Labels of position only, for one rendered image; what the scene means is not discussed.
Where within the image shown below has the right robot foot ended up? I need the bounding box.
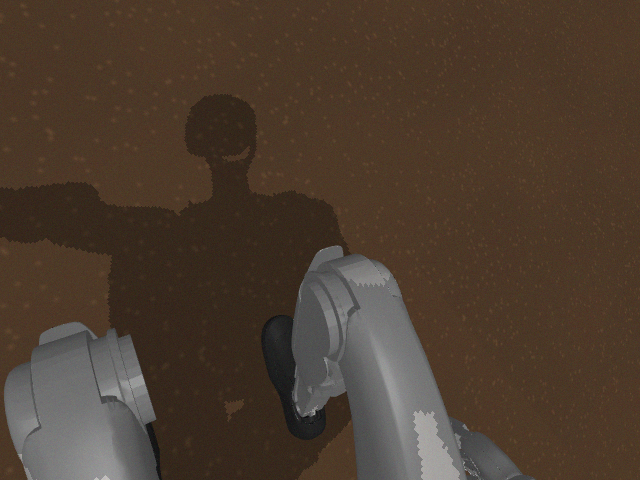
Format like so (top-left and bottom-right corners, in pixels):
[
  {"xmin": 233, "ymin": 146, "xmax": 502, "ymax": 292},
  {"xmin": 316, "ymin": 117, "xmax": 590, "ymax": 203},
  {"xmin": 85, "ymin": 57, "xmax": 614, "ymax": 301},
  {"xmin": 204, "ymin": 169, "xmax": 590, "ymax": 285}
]
[{"xmin": 261, "ymin": 315, "xmax": 326, "ymax": 440}]

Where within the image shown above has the left robot foot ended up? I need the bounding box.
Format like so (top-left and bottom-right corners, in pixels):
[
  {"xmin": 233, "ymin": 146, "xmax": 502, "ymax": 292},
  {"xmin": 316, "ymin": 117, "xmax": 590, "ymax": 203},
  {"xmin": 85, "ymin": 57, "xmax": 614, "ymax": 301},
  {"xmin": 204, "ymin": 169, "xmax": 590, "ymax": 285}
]
[{"xmin": 145, "ymin": 422, "xmax": 162, "ymax": 480}]

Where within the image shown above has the right robot hand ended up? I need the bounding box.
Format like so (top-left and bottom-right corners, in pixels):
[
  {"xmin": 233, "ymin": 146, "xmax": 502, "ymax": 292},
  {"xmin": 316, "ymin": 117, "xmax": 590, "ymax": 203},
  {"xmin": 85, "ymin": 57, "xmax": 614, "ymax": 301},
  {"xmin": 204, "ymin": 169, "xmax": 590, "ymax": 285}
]
[{"xmin": 449, "ymin": 416, "xmax": 523, "ymax": 480}]

